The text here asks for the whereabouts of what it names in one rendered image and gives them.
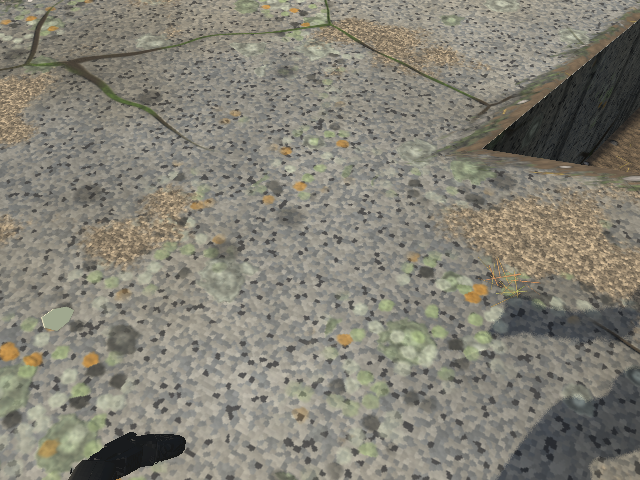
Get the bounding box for left robot hand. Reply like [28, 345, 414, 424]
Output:
[68, 432, 186, 480]

